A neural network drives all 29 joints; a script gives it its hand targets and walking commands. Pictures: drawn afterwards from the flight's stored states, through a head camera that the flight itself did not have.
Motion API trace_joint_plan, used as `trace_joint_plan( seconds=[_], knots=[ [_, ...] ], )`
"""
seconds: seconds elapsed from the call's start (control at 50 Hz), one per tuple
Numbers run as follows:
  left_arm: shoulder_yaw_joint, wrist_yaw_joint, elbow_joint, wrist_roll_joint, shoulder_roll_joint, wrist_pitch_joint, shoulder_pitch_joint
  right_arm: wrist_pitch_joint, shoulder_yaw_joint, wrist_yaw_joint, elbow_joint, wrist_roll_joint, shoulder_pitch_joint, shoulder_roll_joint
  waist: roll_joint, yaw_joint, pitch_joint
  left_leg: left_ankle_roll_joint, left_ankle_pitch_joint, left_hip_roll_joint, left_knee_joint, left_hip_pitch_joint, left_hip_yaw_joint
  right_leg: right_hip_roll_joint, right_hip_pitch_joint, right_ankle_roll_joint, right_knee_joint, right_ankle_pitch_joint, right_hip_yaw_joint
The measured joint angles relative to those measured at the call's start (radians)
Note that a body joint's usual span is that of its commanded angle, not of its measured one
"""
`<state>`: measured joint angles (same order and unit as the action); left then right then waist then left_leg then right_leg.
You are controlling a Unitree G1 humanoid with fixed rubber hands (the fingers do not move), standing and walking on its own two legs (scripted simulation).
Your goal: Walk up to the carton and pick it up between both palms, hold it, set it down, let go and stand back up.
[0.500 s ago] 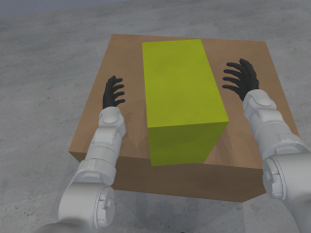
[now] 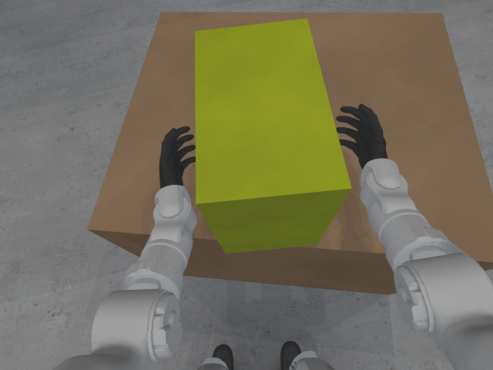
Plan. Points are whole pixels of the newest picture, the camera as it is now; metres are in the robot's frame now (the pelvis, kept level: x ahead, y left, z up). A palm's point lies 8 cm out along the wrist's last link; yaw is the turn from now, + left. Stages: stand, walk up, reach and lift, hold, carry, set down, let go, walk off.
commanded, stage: reach and lift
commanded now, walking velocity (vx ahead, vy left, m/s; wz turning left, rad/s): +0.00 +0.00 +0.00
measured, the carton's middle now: (262, 148) +0.48 +0.00 -0.01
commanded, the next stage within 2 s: none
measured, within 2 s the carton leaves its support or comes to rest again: neither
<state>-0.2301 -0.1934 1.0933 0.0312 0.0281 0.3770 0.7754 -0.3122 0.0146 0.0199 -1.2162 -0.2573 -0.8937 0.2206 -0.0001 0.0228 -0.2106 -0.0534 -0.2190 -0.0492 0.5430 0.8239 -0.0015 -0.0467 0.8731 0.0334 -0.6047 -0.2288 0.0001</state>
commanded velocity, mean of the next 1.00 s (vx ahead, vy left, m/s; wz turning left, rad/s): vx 0.00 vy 0.00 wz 0.00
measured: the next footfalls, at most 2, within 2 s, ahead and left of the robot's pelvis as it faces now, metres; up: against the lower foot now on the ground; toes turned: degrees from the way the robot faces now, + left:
none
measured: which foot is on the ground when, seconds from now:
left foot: down 0.00-1.00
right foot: down 0.00-1.00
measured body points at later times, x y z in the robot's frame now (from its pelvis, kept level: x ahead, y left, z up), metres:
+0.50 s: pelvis +0.01 +0.00 +0.00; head +0.15 -0.02 +0.43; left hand +0.44 +0.14 -0.01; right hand +0.47 -0.13 +0.00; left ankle -0.01 +0.16 -0.72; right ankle +0.00 -0.08 -0.72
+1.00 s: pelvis +0.01 +0.01 +0.00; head +0.16 +0.00 +0.43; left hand +0.44 +0.14 -0.01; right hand +0.46 -0.13 +0.00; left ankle -0.01 +0.16 -0.72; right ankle +0.00 -0.08 -0.72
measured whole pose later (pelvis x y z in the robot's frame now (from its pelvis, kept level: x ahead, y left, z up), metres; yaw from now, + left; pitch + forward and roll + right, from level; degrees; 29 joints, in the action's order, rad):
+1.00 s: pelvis +0.01 +0.01 +0.00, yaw +0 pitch +28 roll +1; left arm -0.49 -0.17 1.11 -0.25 -0.10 0.50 0.78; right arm -0.50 0.36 0.10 -1.20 0.29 -0.86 0.04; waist 0.00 0.02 -0.18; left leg -0.06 -0.24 -0.05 0.54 0.79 0.00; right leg -0.05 0.83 0.05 -0.57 -0.23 0.00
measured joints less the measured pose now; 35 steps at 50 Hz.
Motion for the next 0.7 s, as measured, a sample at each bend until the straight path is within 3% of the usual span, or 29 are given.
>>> trace_joint_plan(
  seconds=[0.26,0.34,0.46,0.7],
  knots=[
    [-0.072,0.031,0.013,-0.084,-0.018,0.042,0.0,-0.034,-0.001,0.035,0.012,0.14,0.0,-0.083,0.0,0.0,-0.012,-0.002,-0.008,0.0,0.0,0.0,0.0,0.0,0.01,0.0,-0.021,-0.019,0.0],
    [-0.117,0.028,0.013,-0.132,-0.051,0.045,0.0,-0.05,0.01,0.075,0.012,0.204,0.001,-0.117,0.0,0.0,-0.011,-0.004,-0.009,0.0,0.0,0.0,0.0,0.0,0.009,0.003,-0.019,-0.018,0.0],
    [-0.17,0.028,0.013,-0.194,-0.066,0.053,0.002,-0.069,0.072,0.087,0.012,0.288,0.005,-0.129,0.0,0.0,-0.009,-0.007,-0.008,0.0,0.0,0.0,0.0,0.0,0.005,0.009,-0.011,-0.016,0.0],
    [-0.247,0.025,0.013,-0.257,-0.11,0.084,0.004,-0.128,0.298,0.089,0.012,0.506,0.02,-0.176,0.0,0.0,0.007,-0.007,-0.013,0.0,0.0,-0.014,0.0,0.0,-0.022,0.013,0.014,-0.008,0.0]
  ],
)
